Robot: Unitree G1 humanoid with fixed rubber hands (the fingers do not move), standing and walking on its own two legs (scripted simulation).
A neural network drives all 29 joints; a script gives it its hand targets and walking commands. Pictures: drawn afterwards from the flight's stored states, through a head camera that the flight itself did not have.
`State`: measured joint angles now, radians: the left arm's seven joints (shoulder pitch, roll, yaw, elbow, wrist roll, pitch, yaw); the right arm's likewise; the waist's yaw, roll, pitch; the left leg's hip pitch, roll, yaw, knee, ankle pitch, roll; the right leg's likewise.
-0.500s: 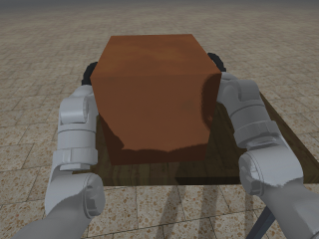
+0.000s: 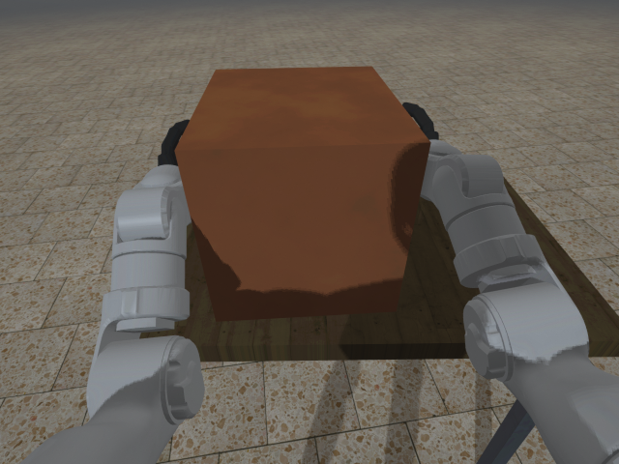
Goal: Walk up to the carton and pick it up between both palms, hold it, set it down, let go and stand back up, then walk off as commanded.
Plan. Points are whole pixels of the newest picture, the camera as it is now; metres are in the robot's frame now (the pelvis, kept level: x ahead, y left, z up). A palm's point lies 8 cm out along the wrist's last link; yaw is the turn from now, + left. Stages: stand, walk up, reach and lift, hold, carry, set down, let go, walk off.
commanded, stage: hold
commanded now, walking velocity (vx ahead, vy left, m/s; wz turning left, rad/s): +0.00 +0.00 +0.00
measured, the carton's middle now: (300, 183) +0.38 +0.01 +0.23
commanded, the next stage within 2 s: none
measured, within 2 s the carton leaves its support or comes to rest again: neither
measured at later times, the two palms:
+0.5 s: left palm (175, 179) +0.37 +0.16 +0.25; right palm (421, 158) +0.38 -0.15 +0.26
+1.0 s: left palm (175, 179) +0.37 +0.16 +0.25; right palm (422, 158) +0.38 -0.15 +0.26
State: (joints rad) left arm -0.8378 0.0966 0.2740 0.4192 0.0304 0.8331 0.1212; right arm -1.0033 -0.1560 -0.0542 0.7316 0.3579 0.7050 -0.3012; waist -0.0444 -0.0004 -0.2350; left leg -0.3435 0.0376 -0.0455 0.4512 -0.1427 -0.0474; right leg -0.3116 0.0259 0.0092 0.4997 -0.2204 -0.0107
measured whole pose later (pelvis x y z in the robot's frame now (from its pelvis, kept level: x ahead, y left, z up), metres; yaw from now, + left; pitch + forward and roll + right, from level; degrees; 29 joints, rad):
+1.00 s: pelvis +0.00 +0.00 +0.00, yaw +0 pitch +2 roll +0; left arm -0.84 0.10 0.27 0.42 0.03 0.83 0.12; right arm -1.00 -0.16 -0.05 0.73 0.36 0.71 -0.30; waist -0.04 0.00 -0.24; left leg -0.34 0.04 -0.05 0.45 -0.14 -0.05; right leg -0.31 0.03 0.01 0.50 -0.22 -0.01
